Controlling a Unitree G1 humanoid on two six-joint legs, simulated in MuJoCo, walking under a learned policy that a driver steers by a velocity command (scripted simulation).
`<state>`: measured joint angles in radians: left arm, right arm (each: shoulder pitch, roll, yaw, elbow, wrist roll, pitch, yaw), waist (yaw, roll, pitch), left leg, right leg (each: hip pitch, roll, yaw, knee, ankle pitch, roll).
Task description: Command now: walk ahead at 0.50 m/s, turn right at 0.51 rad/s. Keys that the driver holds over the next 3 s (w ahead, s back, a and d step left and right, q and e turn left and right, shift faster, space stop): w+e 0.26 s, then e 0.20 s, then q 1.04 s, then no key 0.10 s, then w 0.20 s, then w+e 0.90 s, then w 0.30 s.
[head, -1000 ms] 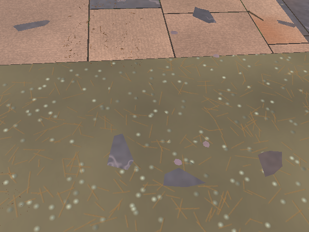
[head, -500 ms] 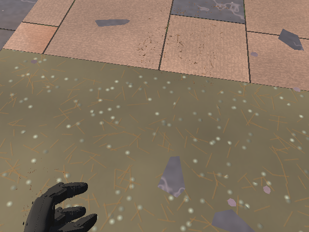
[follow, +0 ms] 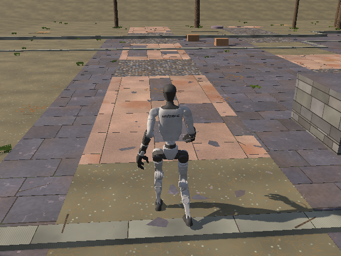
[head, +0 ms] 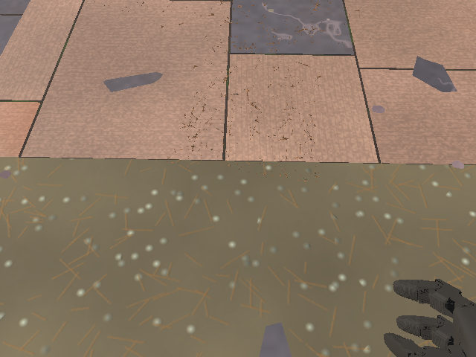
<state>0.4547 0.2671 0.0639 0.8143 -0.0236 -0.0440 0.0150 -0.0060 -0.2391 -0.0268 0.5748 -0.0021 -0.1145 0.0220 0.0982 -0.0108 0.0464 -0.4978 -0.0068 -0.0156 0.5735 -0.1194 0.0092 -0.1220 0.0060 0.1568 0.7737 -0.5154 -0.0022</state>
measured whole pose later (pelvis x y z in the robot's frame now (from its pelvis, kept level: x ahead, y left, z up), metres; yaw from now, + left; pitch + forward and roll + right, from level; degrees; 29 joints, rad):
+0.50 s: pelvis +0.24 -0.03 +0.00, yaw -18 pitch +2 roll +2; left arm 0.06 0.29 0.06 0.58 0.00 -0.02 -0.04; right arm 0.27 -0.31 -0.07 0.79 0.01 -0.05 -0.02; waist -0.06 -0.02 0.08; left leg -0.14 0.06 0.16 0.85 -0.54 -0.04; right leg -0.53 0.02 -0.03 0.61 -0.09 -0.09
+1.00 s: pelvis +0.32 -0.01 +0.01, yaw -8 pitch +1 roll -2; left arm 0.09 0.29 0.07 0.75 0.01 0.03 0.04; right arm 0.20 -0.29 -0.06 0.75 -0.01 0.03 -0.01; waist -0.02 -0.02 0.03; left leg -0.30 0.02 0.02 0.61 -0.33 0.03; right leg -0.40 -0.04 -0.11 0.71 -0.39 0.02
